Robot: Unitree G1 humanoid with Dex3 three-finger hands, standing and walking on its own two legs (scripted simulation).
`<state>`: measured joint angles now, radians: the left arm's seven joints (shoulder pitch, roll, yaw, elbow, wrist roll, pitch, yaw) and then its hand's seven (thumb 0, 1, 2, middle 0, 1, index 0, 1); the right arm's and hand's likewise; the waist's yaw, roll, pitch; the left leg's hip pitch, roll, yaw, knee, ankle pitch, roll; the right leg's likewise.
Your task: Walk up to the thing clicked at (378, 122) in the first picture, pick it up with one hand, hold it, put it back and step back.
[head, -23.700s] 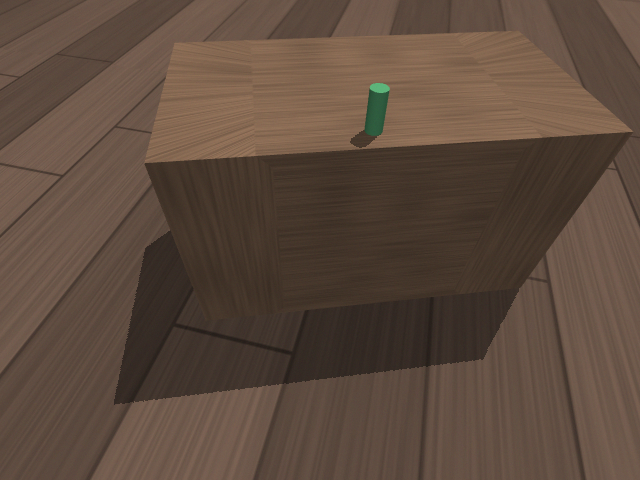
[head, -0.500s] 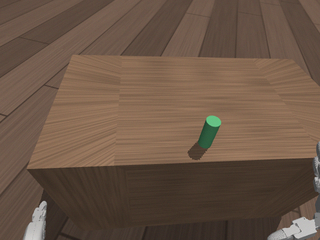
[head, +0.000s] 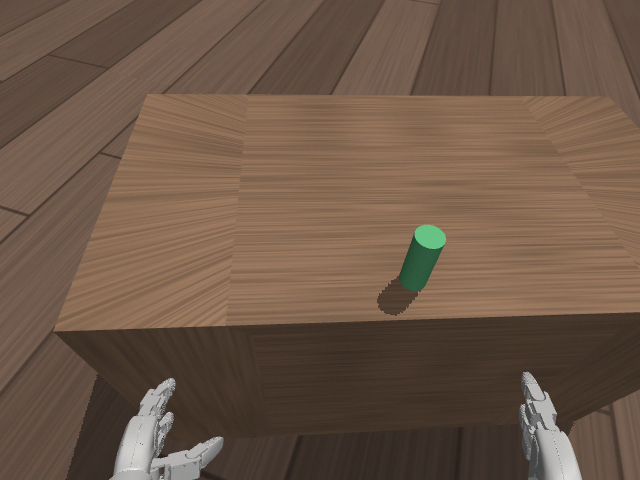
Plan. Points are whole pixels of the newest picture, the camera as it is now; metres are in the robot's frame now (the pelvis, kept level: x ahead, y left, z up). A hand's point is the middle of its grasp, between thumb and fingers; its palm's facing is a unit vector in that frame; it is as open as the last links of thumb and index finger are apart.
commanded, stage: home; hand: right
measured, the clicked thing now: (420, 259) +0.43 -0.16 -0.01
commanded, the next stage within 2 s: none
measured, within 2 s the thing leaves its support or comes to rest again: neither
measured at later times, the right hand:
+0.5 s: hand (448, 439) +0.20 -0.17 -0.10, palm faces +0.09 +0.97 -0.24, open 17.4 cm
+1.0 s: hand out of the picture +0.08 -0.26 -0.14, palm faces -0.05 +0.92 -0.39, open 17.5 cm
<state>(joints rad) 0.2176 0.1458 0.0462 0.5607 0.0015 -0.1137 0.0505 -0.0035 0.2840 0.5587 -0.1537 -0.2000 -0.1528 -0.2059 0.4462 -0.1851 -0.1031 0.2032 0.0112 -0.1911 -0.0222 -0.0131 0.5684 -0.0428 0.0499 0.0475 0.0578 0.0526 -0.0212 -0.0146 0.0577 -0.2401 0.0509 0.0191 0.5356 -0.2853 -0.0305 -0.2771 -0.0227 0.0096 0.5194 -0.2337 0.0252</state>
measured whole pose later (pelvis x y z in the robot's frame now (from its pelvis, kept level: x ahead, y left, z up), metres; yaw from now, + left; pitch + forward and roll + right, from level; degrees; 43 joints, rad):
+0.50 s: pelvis +0.02 +0.00 +0.00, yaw +1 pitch +1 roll +0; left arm 0.20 0.21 0.01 0.68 0.00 -0.03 0.05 0.01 0.89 0.89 -0.20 -0.29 -0.20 -0.30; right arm 0.23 -0.17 -0.02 0.56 0.00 -0.11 -0.09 -0.01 0.52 -0.06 0.05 0.05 0.06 0.06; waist 0.00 -0.01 0.05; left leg -0.23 0.03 0.01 0.51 -0.30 -0.02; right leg -0.26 -0.04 0.00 0.51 -0.26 0.03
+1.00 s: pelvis +0.00 +0.00 +0.00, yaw +1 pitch -4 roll +0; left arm 0.19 0.38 0.01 0.99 0.03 0.01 -0.01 0.01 0.90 0.90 -0.20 -0.30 -0.20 -0.30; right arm 0.22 -0.38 0.00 0.99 -0.03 -0.01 0.00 -0.01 0.56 -0.04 0.05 0.05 0.06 0.05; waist 0.00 -0.01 0.01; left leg -0.15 0.03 0.01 0.47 -0.26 -0.03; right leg -0.18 -0.04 -0.01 0.48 -0.23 0.03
